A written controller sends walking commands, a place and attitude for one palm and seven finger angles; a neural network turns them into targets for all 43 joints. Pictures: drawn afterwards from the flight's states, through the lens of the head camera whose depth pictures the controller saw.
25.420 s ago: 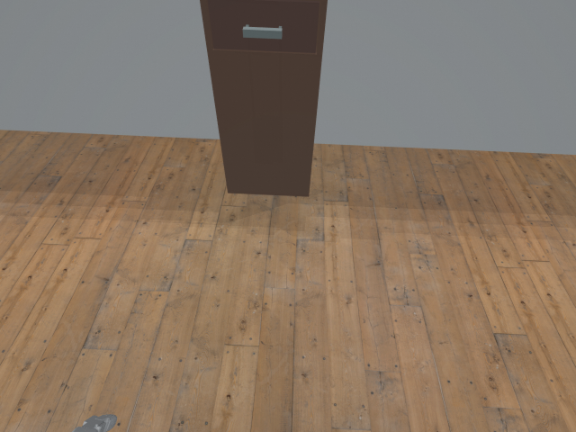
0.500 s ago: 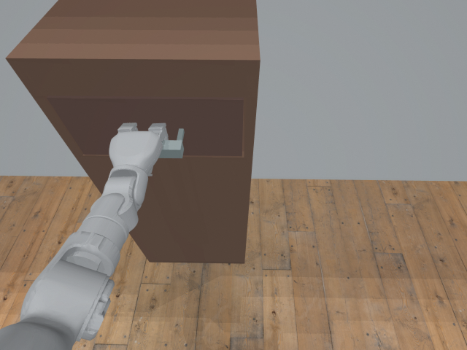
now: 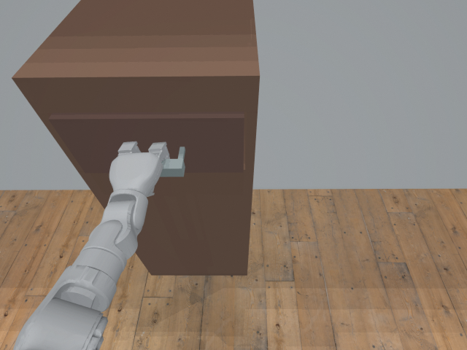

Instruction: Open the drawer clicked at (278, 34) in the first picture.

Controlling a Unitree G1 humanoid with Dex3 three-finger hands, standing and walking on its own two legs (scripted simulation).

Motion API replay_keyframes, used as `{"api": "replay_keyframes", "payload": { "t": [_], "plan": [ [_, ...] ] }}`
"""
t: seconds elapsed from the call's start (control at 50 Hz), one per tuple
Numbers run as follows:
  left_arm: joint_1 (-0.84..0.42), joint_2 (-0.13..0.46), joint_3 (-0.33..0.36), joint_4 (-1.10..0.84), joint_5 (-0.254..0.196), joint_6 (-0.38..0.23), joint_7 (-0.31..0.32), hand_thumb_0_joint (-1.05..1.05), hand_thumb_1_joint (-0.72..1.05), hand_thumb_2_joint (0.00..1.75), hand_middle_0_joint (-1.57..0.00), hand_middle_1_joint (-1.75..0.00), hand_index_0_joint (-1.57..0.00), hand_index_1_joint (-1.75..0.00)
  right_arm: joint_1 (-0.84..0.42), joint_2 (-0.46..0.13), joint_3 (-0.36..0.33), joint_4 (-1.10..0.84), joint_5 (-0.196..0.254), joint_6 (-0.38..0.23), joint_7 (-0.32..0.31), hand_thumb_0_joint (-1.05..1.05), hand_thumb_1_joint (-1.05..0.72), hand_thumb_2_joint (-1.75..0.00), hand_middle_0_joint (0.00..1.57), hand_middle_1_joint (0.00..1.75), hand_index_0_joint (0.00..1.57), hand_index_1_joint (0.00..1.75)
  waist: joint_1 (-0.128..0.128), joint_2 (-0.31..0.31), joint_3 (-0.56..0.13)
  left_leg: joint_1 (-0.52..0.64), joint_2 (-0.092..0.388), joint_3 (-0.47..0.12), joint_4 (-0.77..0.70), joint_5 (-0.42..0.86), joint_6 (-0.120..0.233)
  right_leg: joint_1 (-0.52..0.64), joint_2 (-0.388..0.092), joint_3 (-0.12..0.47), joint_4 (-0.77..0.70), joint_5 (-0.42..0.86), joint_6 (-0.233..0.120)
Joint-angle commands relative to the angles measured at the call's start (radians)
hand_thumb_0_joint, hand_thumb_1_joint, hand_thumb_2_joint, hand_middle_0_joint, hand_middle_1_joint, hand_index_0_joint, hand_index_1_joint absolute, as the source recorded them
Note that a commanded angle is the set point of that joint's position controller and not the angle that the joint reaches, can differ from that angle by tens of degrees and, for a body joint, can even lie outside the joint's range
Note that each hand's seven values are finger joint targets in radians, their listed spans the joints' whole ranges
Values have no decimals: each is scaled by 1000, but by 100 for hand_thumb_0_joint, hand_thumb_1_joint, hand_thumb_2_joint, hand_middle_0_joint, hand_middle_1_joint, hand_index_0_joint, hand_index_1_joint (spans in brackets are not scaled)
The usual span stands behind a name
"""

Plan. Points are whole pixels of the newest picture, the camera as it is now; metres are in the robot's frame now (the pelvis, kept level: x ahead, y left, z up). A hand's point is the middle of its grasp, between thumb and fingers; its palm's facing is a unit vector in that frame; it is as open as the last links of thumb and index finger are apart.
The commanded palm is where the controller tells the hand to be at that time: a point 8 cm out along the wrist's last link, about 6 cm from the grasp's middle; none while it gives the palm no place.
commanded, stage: pull the drawer open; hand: left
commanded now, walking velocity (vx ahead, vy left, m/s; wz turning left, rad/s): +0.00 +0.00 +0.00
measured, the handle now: (153, 159) +0.47 +0.16 +0.05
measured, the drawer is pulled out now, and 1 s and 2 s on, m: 0.01 0.10 0.26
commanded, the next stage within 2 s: none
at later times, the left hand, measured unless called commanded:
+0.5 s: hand (146, 189) +0.41 +0.17 +0.03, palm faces -0.03 -0.06 -1.00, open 5.7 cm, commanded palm +0.35 +0.17 +0.08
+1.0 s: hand (137, 228) +0.33 +0.17 +0.03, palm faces +0.05 -0.08 -1.00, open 5.7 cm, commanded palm +0.30 +0.19 +0.08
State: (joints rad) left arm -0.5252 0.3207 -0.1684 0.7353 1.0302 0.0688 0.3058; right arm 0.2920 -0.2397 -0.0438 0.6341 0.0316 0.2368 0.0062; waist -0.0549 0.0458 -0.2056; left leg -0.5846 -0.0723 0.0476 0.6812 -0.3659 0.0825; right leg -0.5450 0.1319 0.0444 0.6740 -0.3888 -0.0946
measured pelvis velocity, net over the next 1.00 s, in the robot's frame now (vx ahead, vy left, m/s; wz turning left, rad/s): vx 0.00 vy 0.00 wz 0.02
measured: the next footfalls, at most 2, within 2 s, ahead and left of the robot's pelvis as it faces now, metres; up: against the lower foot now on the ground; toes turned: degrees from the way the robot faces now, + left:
none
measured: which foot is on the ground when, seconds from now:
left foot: down 0.00-1.00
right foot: down 0.00-1.00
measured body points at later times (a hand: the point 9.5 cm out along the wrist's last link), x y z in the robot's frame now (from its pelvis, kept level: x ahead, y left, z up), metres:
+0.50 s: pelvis -0.01 +0.00 +0.00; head +0.03 -0.01 +0.45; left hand +0.41 +0.17 +0.08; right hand +0.08 -0.25 -0.13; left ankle -0.03 +0.07 -0.71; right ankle -0.05 -0.06 -0.71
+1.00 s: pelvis +0.00 +0.00 +0.00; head +0.02 -0.02 +0.45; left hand +0.32 +0.18 +0.08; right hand +0.20 -0.23 -0.10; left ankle -0.03 +0.07 -0.71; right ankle -0.05 -0.06 -0.71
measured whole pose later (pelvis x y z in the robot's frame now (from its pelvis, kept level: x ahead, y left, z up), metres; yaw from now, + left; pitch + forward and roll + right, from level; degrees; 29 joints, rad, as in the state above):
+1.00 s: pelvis +0.00 +0.00 +0.00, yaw +1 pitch +11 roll +0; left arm -0.16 0.30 -0.29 0.29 1.06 0.16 0.31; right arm 0.09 -0.24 -0.01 0.60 0.04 0.21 0.01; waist 0.03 0.05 -0.17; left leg -0.49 -0.09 0.03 0.68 -0.38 0.08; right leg -0.45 0.12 0.03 0.68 -0.41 -0.09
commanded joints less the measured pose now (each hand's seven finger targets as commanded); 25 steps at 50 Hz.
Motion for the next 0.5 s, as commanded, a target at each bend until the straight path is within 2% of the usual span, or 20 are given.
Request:
{"api": "replay_keyframes", "payload": {
  "t": [0.0,0.02,0.04,0.06,0.08,0.1,0.12,0.14,0.22,0.26,0.3,0.32,0.38,0.44,0.48],
  "plan": [
    [-457,114,1,-132,9,8,31,0,90,90,-40,-135,-40,-135,-12,-134,-46,-76,-2,-28,-12,0,-90,-90,20,30,20,30,-40,-85,-203,213,34,-65,16,495,-23,90,-67,27,-52,549,55],
    [-488,135,11,-112,27,15,36,0,90,90,-40,-135,-40,-135,-6,-132,-47,-68,-2,-29,-14,0,-90,-90,20,30,20,30,-36,-81,-204,210,34,-68,17,476,-24,67,-65,25,-50,508,53],
    [-463,119,3,-101,27,26,39,0,90,90,-40,-135,-40,-135,-9,-131,-49,-73,-5,-30,-16,0,-90,-90,20,30,20,30,-28,-63,-210,218,31,-64,16,470,-24,70,-65,22,-52,493,48],
    [-483,170,45,-110,26,29,45,0,90,90,-40,-135,-40,-135,-13,-135,-50,-70,-7,-29,-18,0,-90,-90,20,30,20,30,-15,-44,-243,235,31,-63,20,493,-25,85,-66,28,-48,509,43],
    [-506,174,36,-95,44,37,48,0,90,90,-40,-135,-40,-135,-16,-129,-46,-62,-8,-24,-21,0,-90,-90,20,30,20,30,-12,-21,-290,251,29,-63,24,512,-29,88,-68,30,-36,518,44],
    [-511,139,16,-87,32,44,48,0,90,90,-40,-135,-40,-135,-11,-126,-47,-66,-10,-22,-23,0,-90,-90,20,30,20,30,-14,-9,-296,258,27,-62,28,510,-30,88,-67,23,-36,512,42],
    [-529,132,10,-88,32,44,46,0,90,90,-40,-135,-40,-135,-13,-124,-45,-61,-8,-21,-24,0,-90,-90,20,30,20,30,-16,-15,-314,269,30,-67,29,524,-34,82,-67,19,-31,508,42],
    [-521,100,-9,-69,23,47,41,0,90,90,-40,-135,-40,-135,-12,-123,-47,-60,-10,-20,-23,0,-90,-90,20,30,20,30,-19,-22,-305,272,30,-67,34,531,-34,78,-66,15,-32,512,42],
    [-541,133,18,-26,-3,48,24,0,90,90,-40,-135,-40,-135,-25,-126,-36,-66,-8,-16,-36,0,-90,-90,20,30,20,30,-22,-105,-300,214,24,-64,23,459,-23,125,-76,25,-40,526,54],
    [-529,152,36,11,-13,41,12,0,90,90,-40,-135,-40,-135,-23,-131,-33,-72,-6,-14,-40,0,-90,-90,20,30,20,30,-20,-126,-274,177,20,-65,19,426,-22,140,-79,26,-43,516,52],
    [-533,118,8,9,-19,28,4,0,90,90,-40,-135,-40,-135,-26,-125,-30,-82,-4,-18,-45,0,-90,-90,20,30,20,30,-23,-106,-253,172,18,-61,14,395,-19,127,-80,27,-50,490,54],
    [-507,134,19,19,-12,24,2,0,90,90,-40,-135,-40,-135,-32,-123,-28,-83,-2,-18,-46,0,-90,-90,20,30,20,30,-12,-105,-250,166,19,-61,9,377,-20,123,-80,30,-54,465,54],
    [-419,119,18,-35,-12,-7,-7,0,90,90,-40,-135,-40,-135,-43,-118,-27,-110,-3,-18,-42,0,-90,-90,20,30,20,30,20,-55,-291,191,21,-57,4,399,-21,147,-78,34,-50,463,45],
    [-272,90,12,-93,-19,-23,-11,0,90,90,-40,-135,-40,-135,-53,-116,-30,-135,-3,-19,-33,0,-90,-90,20,30,20,30,46,-46,-291,193,23,-54,-2,408,-23,170,-75,40,-52,474,42],
    [-148,129,52,-155,-18,-30,-10,0,90,90,-40,-135,-40,-135,-68,-120,-28,-154,2,-19,-27,0,-90,-90,20,30,20,30,73,-71,-309,185,25,-59,-9,440,-25,212,-73,49,-45,515,40]
  ]
}}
